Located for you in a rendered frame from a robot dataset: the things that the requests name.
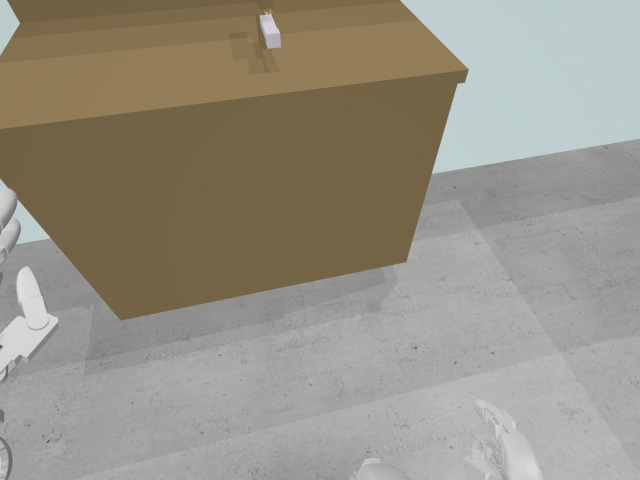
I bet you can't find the tap lever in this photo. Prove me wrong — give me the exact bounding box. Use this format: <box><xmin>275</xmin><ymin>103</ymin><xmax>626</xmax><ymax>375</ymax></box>
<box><xmin>260</xmin><ymin>12</ymin><xmax>281</xmax><ymax>49</ymax></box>

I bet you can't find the robot right shin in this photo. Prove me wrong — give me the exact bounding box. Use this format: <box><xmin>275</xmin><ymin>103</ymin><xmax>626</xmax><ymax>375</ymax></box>
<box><xmin>361</xmin><ymin>458</ymin><xmax>381</xmax><ymax>468</ymax></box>

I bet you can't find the robot right hand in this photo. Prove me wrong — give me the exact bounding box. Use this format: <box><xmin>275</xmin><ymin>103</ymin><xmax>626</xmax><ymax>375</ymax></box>
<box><xmin>465</xmin><ymin>399</ymin><xmax>543</xmax><ymax>480</ymax></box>

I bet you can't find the robot left hand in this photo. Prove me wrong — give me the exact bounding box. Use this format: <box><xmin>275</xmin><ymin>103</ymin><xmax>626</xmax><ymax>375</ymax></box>
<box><xmin>0</xmin><ymin>188</ymin><xmax>58</xmax><ymax>386</ymax></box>

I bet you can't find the counter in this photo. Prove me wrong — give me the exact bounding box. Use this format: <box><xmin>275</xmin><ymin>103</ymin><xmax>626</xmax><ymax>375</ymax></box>
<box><xmin>0</xmin><ymin>0</ymin><xmax>469</xmax><ymax>320</ymax></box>

